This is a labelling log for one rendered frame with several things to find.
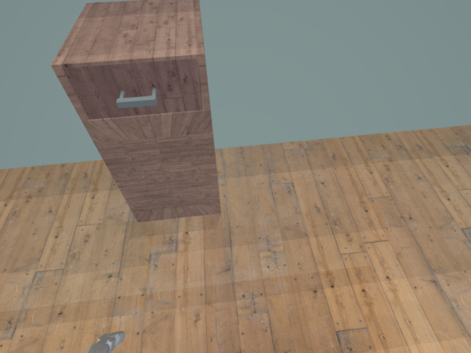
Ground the handle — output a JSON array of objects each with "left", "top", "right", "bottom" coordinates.
[{"left": 116, "top": 88, "right": 157, "bottom": 108}]

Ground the left robot hand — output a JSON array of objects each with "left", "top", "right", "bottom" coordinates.
[{"left": 86, "top": 331, "right": 125, "bottom": 353}]

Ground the cabinet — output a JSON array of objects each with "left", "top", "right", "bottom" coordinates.
[{"left": 51, "top": 0, "right": 221, "bottom": 222}]

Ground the drawer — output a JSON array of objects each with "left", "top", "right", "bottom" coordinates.
[{"left": 63, "top": 58, "right": 202, "bottom": 120}]

